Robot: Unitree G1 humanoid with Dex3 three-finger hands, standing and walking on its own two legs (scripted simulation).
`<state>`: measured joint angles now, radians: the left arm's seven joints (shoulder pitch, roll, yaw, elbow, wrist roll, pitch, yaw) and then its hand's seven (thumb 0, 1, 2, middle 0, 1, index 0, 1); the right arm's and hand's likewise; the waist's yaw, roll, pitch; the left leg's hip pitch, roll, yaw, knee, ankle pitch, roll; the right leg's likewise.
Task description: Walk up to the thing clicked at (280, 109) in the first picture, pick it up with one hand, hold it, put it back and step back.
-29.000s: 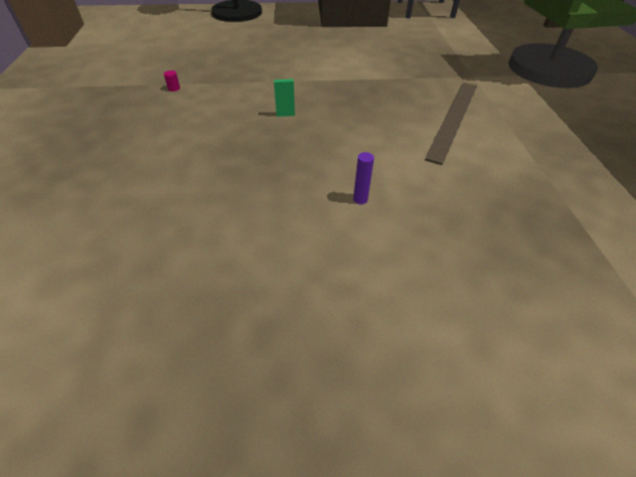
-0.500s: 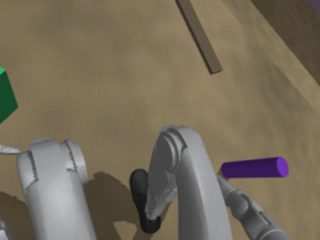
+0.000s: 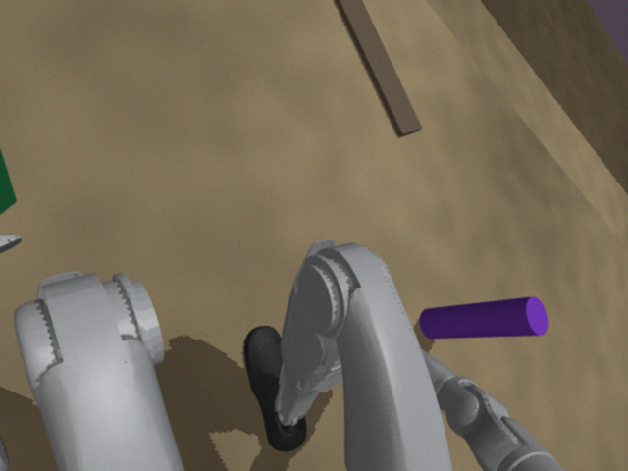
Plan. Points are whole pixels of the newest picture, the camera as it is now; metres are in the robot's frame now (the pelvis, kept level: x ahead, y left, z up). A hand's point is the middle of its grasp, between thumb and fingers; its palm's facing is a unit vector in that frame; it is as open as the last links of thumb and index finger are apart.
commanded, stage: close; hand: left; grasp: from the side
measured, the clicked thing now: out of the picture +0.43 +0.31 -0.17
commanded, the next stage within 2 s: settle in 1.04 s
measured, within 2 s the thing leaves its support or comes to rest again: leaves its support in 1.40 s
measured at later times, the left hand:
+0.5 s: hand out of the picture +0.40 +0.32 -0.15, palm faces +0.44 -0.90 +0.01, open 8.7 cm
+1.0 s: hand out of the picture +0.40 +0.32 -0.15, palm faces +0.44 -0.90 +0.03, open 7.5 cm
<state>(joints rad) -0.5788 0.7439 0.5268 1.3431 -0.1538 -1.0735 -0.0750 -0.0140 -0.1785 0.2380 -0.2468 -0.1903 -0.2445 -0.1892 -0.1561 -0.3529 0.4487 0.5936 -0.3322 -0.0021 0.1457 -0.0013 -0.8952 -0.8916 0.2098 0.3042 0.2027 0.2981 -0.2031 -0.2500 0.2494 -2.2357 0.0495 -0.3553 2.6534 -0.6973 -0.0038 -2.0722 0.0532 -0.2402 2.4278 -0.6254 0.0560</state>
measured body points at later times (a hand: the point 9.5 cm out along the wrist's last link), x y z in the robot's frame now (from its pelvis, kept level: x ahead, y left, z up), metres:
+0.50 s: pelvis +0.00 +0.00 +0.00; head +0.21 +0.19 +0.35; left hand +0.38 +0.37 -0.15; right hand +0.18 -0.24 -0.04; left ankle +0.08 +0.13 -0.25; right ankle +0.14 -0.12 -0.25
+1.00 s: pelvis +0.00 +0.00 +0.00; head +0.21 +0.19 +0.35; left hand +0.37 +0.36 -0.15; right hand +0.18 -0.24 -0.04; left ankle +0.08 +0.13 -0.25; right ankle +0.14 -0.12 -0.25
